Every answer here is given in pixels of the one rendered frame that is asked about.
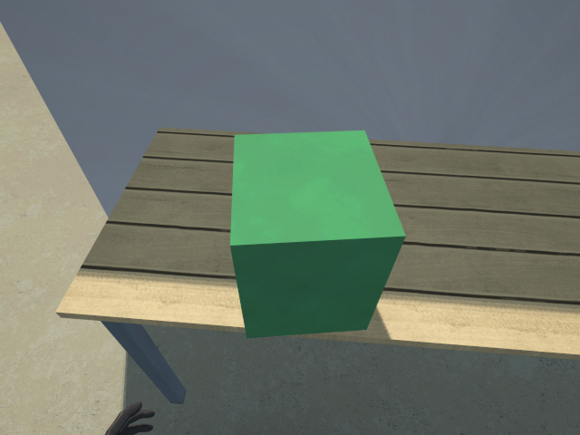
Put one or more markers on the carton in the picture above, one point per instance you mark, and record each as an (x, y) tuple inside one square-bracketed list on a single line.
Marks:
[(314, 233)]

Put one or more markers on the table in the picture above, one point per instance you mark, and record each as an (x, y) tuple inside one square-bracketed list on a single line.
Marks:
[(490, 262)]

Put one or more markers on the left robot hand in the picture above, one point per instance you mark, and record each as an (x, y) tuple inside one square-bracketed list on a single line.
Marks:
[(129, 415)]

